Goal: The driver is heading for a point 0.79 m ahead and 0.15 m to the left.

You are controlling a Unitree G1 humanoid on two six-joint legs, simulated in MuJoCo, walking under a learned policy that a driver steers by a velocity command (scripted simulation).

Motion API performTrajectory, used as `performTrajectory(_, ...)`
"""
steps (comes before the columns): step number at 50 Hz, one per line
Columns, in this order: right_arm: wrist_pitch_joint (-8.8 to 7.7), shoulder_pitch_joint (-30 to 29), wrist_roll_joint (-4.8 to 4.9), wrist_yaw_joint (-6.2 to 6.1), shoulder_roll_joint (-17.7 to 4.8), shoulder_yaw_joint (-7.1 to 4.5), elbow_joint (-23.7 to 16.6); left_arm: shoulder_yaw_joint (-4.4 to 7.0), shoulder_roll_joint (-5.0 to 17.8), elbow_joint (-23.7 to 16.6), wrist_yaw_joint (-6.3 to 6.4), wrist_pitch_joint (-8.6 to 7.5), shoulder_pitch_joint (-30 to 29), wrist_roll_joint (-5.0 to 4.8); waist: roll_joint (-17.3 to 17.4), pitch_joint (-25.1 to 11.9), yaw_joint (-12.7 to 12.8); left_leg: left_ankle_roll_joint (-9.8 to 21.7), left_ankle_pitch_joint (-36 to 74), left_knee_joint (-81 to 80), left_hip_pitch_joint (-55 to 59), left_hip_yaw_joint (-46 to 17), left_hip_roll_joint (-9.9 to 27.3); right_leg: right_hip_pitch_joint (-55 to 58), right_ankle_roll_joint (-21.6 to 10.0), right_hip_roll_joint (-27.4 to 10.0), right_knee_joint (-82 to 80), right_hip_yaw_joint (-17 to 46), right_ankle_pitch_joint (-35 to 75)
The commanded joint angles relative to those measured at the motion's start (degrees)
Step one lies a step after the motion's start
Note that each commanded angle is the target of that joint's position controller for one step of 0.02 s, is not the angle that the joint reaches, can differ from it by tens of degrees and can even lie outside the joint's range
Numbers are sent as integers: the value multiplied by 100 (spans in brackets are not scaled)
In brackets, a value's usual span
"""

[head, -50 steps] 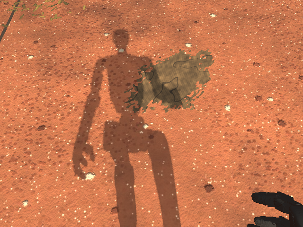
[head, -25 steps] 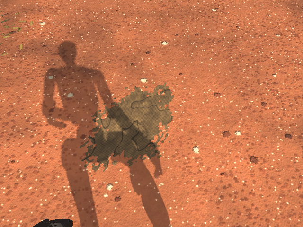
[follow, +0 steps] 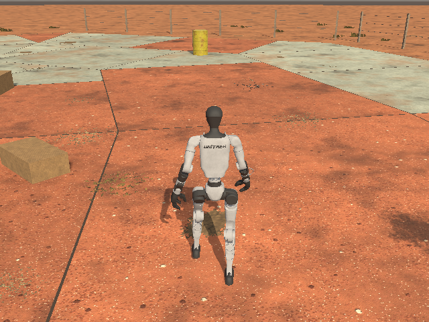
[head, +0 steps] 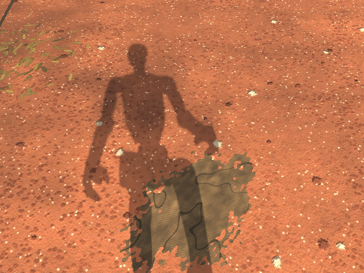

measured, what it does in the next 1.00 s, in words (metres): walks ahead: left foot, then right foot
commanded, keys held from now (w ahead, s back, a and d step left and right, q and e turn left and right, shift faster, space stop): w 0.54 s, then w+q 0.46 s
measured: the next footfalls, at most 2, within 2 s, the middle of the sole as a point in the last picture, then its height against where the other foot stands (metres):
left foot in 0.10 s outside the picture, level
right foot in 0.64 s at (231, 256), level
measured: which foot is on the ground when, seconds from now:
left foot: up 0.00-0.08, down 0.10-0.66, up 0.68-1.00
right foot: down 0.00-0.10, up 0.12-0.62, down 0.64-1.00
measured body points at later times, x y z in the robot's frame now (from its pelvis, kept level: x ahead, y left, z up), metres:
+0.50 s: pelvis +0.28 +0.05 +0.00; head +0.30 +0.05 +0.45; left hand +0.47 +0.29 -0.10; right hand +0.28 -0.23 -0.13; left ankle +0.20 +0.14 -0.74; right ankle +0.47 -0.12 -0.69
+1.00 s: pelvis +0.56 +0.01 +0.00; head +0.58 +0.02 +0.45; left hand +0.54 +0.29 -0.13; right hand +0.75 -0.23 -0.11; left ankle +0.70 +0.20 -0.68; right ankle +0.51 -0.10 -0.74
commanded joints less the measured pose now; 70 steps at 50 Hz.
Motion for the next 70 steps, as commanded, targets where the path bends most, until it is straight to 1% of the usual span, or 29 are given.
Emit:
performTrajectory(1, -118, -470, 17, 74, -542, -122, -494, 260, 1033, -129, 64, 30, 43, -47, -637, 255, -160, 194, -306, -295, 126, -4, -73, 10, -858, -1797, -99, 764, 1642)
performTrajectory(4, -140, 776, -4, 51, -912, -335, -142, 236, 993, -121, 97, 144, -125, -19, -644, -491, -847, 507, -717, -501, 1917, 399, -476, 6, -570, -1465, 1455, 456, 3465)
performTrajectory(5, -127, 1772, -40, -2, -1287, -473, 88, 117, 734, -216, 115, 159, -12, 82, -210, -1307, -1187, 793, -578, -286, 3538, -282, 162, -867, -364, -1135, 3025, 186, 2615)
performTrajectory(6, -73, 2221, -74, -13, -1831, -601, 206, -76, 83, -306, 57, 44, 708, 100, 1268, -1993, -895, 1742, -1791, -781, 5602, -2973, 1485, -3296, 85, -83, 5240, 57, -207)
performTrajectory(7, -73, 2260, 12, 9, -1312, -455, 185, -12, 437, -223, 35, -84, 464, 21, 1138, -2163, -1090, 1773, -2634, -1550, 5686, -4045, 1607, -4032, 55, -54, 6048, 913, -1859)
performTrajectory(8, -94, 1845, 8, 2, -1078, -369, 124, 98, 835, -386, -1, -168, -26, -146, 781, -1331, -1047, 1520, -2758, -1642, 5066, -3316, 1472, -4525, -60, -375, 6309, 962, -1527)
performTrajectory(10, -116, 1107, -80, 7, -771, -283, -16, 103, 794, -520, 48, -186, -586, -51, 109, -463, -749, 1321, -1795, -1892, 3552, -2131, 1080, -4266, -107, -901, 5729, 705, -598)
performTrajectory(14, -226, 951, -93, 3, -673, -257, 57, 88, 470, -443, 76, 41, -362, 31, 225, -255, -368, 1349, -651, -2423, 2616, -1185, 765, -3587, 25, -1160, 4973, 693, 43)
performTrajectory(22, -140, 1614, -4, -166, -911, -302, 416, -12, 214, -849, -15, -17, -1808, 43, 27, 174, -787, 1115, -178, -2665, 2898, -200, 460, -3743, 218, -910, 2435, 353, 2099)
performTrajectory(28, 49, 2064, 48, -203, -982, -347, 713, -20, 329, -1168, -208, -107, -2490, -1, 77, 343, -881, 1045, 387, -2098, 3983, -384, 931, -3855, -41, -714, 1666, 371, 1480)
performTrajectory(30, 99, 1933, 63, -224, -1075, -379, 703, 69, 534, -1086, -214, -142, -2046, 14, 218, 87, -548, 943, 1446, -1562, 4073, -475, 926, -3091, -181, -502, 1510, 267, 1068)
performTrajectory(32, 121, 1736, 8, -229, -881, -288, 564, 316, 1047, -614, -122, -163, -314, 93, 59, -1104, 270, 653, 1669, 434, 3050, -163, 389, -337, -562, -721, 1636, 438, 1386)
performTrajectory(33, 36, 2201, -41, -205, -305, -123, 398, 457, 1583, -496, -61, -125, 416, 206, -1029, -2030, 239, 239, -548, 2621, 817, 236, -436, 2017, -1233, -2215, 1594, 2559, 796)
performTrajectory(34, -73, 2349, 42, -183, -268, -90, 483, 366, 1278, -459, -62, -84, 527, 135, -1772, -2570, 250, 161, -3645, 3768, -144, -381, -828, 2416, -1611, -2814, 798, 4284, 78)
performTrajectory(35, -124, 1943, 204, -166, -846, -260, 412, 242, 896, -495, -44, -75, 151, 84, -1281, -1665, 262, 210, -3442, 4218, -642, -653, -458, 1717, -1322, -2606, 615, 3602, -375)
performTrajectory(38, -31, 1427, 144, -229, -726, -342, 314, 98, 369, -541, -52, -149, -857, 139, -863, -303, -238, 230, -2217, 3532, -224, -446, 202, -430, -867, -1963, -45, 1720, 290)
performTrajectory(40, 141, 1655, 140, -225, -414, -321, 364, 113, 337, -478, -70, -210, -1068, 179, -889, -139, -461, 177, -1941, 3382, 198, -427, 297, -1028, -872, -1850, -370, 1123, 736)
performTrajectory(43, 267, 1386, 99, -237, -343, -342, 166, 183, 513, -353, -17, -258, -1063, 207, -686, 78, -541, 76, -1323, 2931, -175, -488, 335, -1109, -928, -1825, -566, 442, 1328)
performTrajectory(48, 185, 552, 46, -57, -206, -277, -140, 249, 735, -225, 113, -182, -842, 169, -510, 264, -287, 66, -12, 1247, -136, -53, 220, -806, -786, -1662, -646, -463, 1699)
performTrajectory(53, 191, -207, 24, 108, -202, -234, -583, 335, 939, -33, 150, 24, -417, 29, -419, 545, -81, 277, -442, 398, -362, 279, 55, 162, -691, -1969, -189, -763, 2555)
performTrajectory(55, 186, -4, -44, 143, -342, -306, -654, 370, 1074, -23, 179, 131, -488, -30, -620, 289, -308, 428, -966, 260, 226, 566, -316, 353, -571, -1983, 565, -841, 4589)
performTrajectory(57, 148, 1263, -44, 122, -758, -537, -345, 356, 1101, -55, 205, 209, -684, -71, -635, -493, -1021, 686, -457, -318, 1948, 715, -795, 142, -276, -1664, 2236, -964, 5301)
performTrajectory(58, 172, 1821, -60, 6, -1192, -686, -207, 288, 944, -84, 195, 170, -516, 25, -163, -954, -1235, 881, 1338, -426, 3389, 114, -427, -841, 63, -1338, 3595, -1031, 3832)
performTrajectory(59, 218, 1782, -134, -119, -1711, -705, -219, 54, 186, -220, 91, 74, 53, 356, 1470, -1635, -615, 1787, 4324, 259, 5448, -1909, 1147, -3030, 465, -422, 5777, -861, -2219)
performTrajectory(60, 181, 1967, -158, -63, -1423, -572, -373, 26, 441, -23, 9, -43, 316, 93, 814, -3059, -854, 2569, 3774, -343, 5879, -3389, 1930, -3317, 486, -146, 6780, 553, -2888)
performTrajectory(61, 171, 1809, -143, -29, -1139, -507, -348, 142, 776, -84, -10, -54, -360, -178, 233, -2512, -1027, 2287, 3481, -608, 5371, -2606, 1583, -3558, 409, -439, 6806, 746, -2447)
performTrajectory(63, 115, 990, -11, -48, -718, -385, -358, 122, 668, -148, 109, 5, -899, -41, -191, -1111, -733, 1758, 2507, -965, 3757, -1621, 1107, -3736, 359, -871, 6008, 561, -1590)
performTrajectory(66, 67, 440, -199, -61, -574, -320, -356, 159, 562, -19, 228, 285, -531, 47, -2, -860, -219, 1627, 2399, -1483, 2226, -982, 846, -2513, 390, -972, 5289, 600, -1027)
performTrajectory(70, 67, 249, -211, -152, -618, -315, -187, 96, 369, 30, 291, 396, -658, 113, 182, -895, -153, 1470, 2024, -1623, 1975, -428, 582, -2076, 467, -915, 3768, 538, -315)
